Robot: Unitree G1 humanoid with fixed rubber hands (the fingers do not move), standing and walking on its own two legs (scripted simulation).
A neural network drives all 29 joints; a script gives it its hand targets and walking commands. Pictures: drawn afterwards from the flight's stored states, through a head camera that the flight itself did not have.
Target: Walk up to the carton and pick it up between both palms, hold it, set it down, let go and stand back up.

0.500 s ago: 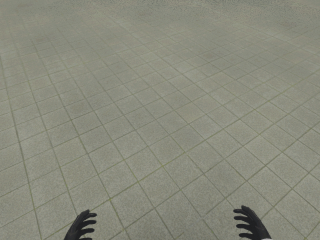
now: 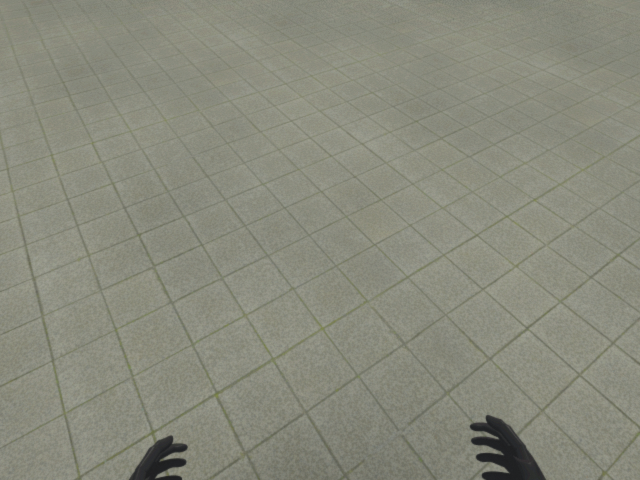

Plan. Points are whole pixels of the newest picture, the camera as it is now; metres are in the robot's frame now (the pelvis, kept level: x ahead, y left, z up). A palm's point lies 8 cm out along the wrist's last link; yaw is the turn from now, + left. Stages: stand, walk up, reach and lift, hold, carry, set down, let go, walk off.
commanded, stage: stand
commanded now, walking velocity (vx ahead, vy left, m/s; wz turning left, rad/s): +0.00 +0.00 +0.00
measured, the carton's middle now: out of the picture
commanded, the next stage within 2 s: walk up in 1.40 s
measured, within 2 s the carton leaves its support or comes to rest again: neither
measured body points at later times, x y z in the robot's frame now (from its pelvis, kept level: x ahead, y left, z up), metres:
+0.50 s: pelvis -0.01 +0.00 +0.00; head +0.01 +0.01 +0.45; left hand +0.14 +0.24 -0.11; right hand +0.15 -0.24 -0.09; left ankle +0.00 +0.12 -0.72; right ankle +0.00 -0.12 -0.72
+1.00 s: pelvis -0.02 +0.00 +0.00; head -0.02 +0.00 +0.45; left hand +0.12 +0.25 -0.11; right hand +0.13 -0.25 -0.09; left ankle +0.00 +0.12 -0.72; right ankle +0.00 -0.12 -0.72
